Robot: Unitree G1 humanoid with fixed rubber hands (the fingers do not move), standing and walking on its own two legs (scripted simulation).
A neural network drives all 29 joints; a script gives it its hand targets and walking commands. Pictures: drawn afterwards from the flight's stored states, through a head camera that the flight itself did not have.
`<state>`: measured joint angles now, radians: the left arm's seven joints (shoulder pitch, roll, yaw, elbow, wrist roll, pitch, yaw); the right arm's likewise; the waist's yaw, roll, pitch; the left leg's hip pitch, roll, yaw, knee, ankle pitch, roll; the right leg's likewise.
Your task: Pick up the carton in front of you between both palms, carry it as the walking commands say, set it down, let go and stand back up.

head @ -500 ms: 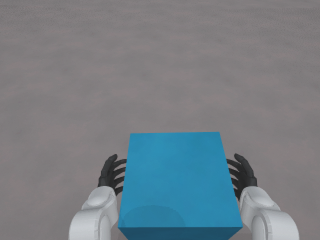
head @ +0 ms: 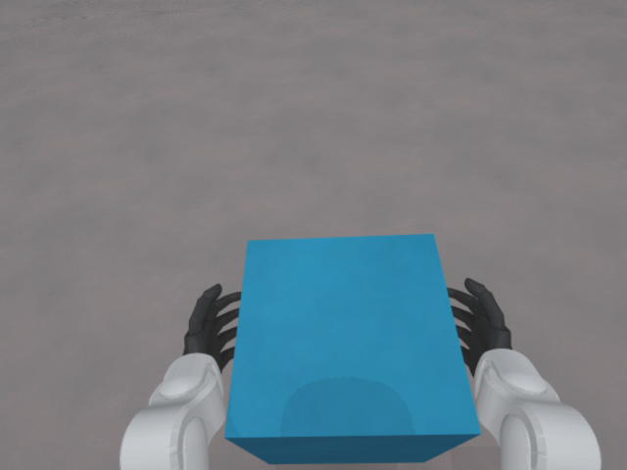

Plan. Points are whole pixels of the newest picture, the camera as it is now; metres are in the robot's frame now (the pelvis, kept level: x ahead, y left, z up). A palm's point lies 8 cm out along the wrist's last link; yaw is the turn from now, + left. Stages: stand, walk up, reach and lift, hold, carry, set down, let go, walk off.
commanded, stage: carry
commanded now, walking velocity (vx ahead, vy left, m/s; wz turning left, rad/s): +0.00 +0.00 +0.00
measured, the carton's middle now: (343, 360) +0.25 +0.00 +0.01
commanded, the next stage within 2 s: hold in 1.82 s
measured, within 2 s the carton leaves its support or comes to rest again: neither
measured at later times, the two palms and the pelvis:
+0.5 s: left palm (217, 265) +0.36 +0.17 +0.06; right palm (445, 268) +0.35 -0.13 +0.06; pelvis +0.12 +0.03 -0.01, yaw -2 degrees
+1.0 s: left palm (227, 271) +0.38 +0.17 +0.02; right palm (435, 272) +0.37 -0.13 +0.02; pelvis +0.09 +0.03 -0.01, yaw -2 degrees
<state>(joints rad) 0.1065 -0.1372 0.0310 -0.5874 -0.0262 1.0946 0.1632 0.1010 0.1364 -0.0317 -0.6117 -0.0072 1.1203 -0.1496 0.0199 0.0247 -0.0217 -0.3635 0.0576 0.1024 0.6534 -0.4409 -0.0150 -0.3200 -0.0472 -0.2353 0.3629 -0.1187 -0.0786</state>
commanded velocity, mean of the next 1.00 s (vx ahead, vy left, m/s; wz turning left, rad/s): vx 0.00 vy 0.00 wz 0.00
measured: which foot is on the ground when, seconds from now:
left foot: up 0.00-0.08, down 0.10-1.00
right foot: down 0.00-1.00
